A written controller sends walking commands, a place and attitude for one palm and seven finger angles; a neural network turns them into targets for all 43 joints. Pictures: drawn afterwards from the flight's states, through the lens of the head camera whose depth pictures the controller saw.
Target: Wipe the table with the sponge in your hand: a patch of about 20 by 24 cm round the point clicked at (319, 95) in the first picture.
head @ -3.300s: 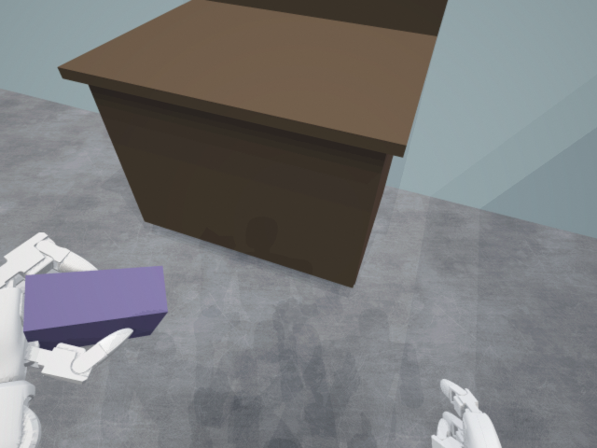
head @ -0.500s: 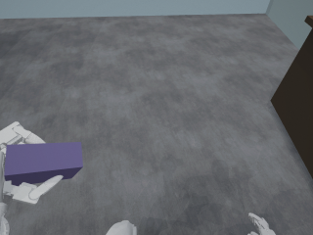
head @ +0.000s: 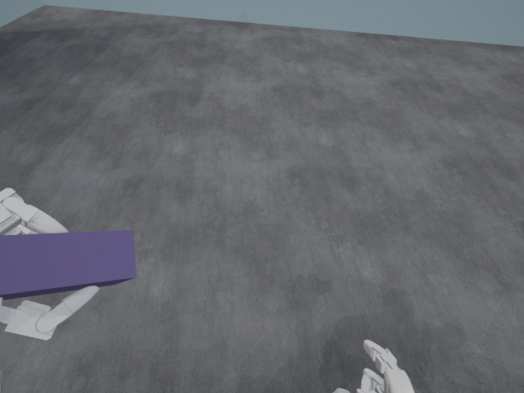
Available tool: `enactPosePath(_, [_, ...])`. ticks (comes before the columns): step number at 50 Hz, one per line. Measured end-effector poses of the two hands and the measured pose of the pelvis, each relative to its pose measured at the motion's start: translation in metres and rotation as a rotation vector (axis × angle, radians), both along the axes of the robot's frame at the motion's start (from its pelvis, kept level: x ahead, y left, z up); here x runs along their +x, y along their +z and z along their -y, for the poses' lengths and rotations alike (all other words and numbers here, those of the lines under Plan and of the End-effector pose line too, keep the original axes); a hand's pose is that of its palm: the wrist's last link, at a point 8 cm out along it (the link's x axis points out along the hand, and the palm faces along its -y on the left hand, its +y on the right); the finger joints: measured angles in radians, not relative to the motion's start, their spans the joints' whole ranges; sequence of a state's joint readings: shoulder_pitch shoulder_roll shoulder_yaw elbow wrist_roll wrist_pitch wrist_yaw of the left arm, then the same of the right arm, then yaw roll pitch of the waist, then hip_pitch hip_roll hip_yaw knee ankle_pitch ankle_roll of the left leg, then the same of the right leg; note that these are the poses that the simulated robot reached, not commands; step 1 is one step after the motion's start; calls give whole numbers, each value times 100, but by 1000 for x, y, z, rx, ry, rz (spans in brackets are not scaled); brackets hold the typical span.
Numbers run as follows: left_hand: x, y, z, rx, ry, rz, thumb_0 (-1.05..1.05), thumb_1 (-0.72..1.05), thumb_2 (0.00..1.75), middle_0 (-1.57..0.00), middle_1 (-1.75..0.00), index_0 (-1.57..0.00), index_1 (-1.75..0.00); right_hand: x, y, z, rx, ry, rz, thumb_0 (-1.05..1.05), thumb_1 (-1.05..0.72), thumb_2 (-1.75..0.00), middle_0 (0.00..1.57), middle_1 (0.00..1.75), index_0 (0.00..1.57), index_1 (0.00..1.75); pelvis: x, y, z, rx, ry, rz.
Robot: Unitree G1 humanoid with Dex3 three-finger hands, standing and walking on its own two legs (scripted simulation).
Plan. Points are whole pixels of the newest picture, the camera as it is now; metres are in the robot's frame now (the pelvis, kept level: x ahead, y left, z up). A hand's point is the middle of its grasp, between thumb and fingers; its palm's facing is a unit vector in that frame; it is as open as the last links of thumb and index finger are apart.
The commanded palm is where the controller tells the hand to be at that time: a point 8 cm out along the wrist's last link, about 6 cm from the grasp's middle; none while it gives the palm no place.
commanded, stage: walk around to get in front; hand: left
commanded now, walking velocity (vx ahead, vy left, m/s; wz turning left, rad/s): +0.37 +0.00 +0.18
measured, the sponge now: (84, 263) +0.21 +0.21 +0.18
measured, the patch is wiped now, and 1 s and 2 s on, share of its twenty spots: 0.00 0.00 0.00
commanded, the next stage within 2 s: turn to face it in 1.84 s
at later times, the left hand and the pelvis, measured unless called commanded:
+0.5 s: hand (99, 177) +0.32 +0.25 +0.19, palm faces +0.52 -0.74 -0.43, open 9.3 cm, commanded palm +0.28 +0.28 +0.18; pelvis +0.14 -0.01 -0.02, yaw +5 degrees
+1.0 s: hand (167, 129) +0.47 +0.21 +0.16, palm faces +0.55 -0.71 -0.45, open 9.3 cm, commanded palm +0.40 +0.24 +0.18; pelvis +0.28 -0.06 -0.02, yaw +9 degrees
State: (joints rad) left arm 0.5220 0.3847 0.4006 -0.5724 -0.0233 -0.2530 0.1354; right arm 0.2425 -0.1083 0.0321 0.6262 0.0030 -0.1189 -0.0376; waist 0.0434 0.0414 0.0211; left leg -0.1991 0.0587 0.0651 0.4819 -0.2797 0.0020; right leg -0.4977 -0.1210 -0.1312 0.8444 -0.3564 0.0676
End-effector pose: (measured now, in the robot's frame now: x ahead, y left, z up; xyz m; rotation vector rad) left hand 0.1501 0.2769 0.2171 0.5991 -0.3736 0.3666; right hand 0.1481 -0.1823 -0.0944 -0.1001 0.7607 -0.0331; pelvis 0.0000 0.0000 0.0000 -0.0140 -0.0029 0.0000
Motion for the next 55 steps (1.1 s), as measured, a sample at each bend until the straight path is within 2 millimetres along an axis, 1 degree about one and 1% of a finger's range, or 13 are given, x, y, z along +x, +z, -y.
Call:
enactPosePath(6, [29,-39,10,-67,143,-56,0,-43,102,-82,-137,-82,-137,38,-33,40,-36,40,-41,1,-90,-90,21,30,21,30,31,-21,28,13,58,17])
enactPosePath(10, [52,-60,26,-175,128,-102,0,-43,102,-82,-137,-82,-137,65,-28,71,-112,48,-63,1,-90,-90,20,30,20,30,45,-18,35,23,81,42])
enactPosePath(14, [73,-47,39,-130,49,-122,0,-43,102,-82,-137,-82,-137,91,-2,95,-169,7,-41,1,-91,-90,20,30,20,30,65,-7,39,35,88,28])
enactPosePath(18, [93,-19,35,-39,13,-56,0,-44,102,-82,-137,-82,-137,116,19,104,-219,-4,-25,1,-91,-90,20,30,20,29,89,0,38,43,99,3])
enactPosePath(22, [111,-8,14,-8,45,16,0,-44,102,-82,-137,-82,-137,145,23,96,-244,-6,-15,1,-91,-90,20,30,20,29,118,-3,26,38,101,-10])
enactPosePath(26, [135,-23,-10,-39,88,65,0,-44,102,-82,-137,-82,-137,176,12,74,-228,-33,23,1,-91,-90,20,30,20,29,146,-19,8,42,87,10])
enactPosePath(29, [160,-37,-21,-91,114,28,0,-44,103,-82,-137,-82,-137,193,6,46,-160,-8,22,1,-91,-90,19,30,20,29,160,-17,5,28,102,17])
enactPosePath(34, [186,-29,-9,-105,84,-5,0,-44,103,-82,-137,-82,-137,213,7,7,-54,61,9,1,-91,-90,20,30,20,29,184,-6,9,12,108,4])
enactPosePath(39, [202,-4,14,-29,49,-2,0,-44,103,-82,-137,-82,-137,235,3,-2,-3,107,-18,1,-90,-90,20,30,20,30,215,2,19,1,115,-8])
enactPosePath(43, [224,-3,19,19,118,-46,0,-44,103,-82,-137,-82,-137,261,-10,15,8,109,-46,1,-90,-90,21,30,21,30,245,0,34,6,117,-11])
enactPosePath(48, [259,-33,31,-22,207,-78,0,-44,103,-82,-137,-82,-137,308,-38,57,-34,113,-59,1,-90,-90,21,30,21,30,276,-22,57,19,155,14])
enactPosePath(51, [277,-47,42,-109,200,-105,0,-44,103,-82,-137,-82,-137,332,-32,84,-88,110,-66,1,-90,-90,20,30,20,30,290,-18,63,30,166,29])
enactPosePath(55, [297,-38,57,-96,144,-121,0,-44,103,-82,-137,-82,-137,361,-9,110,-152,84,-48,1,-91,-90,20,30,20,29,312,-8,68,41,182,20])
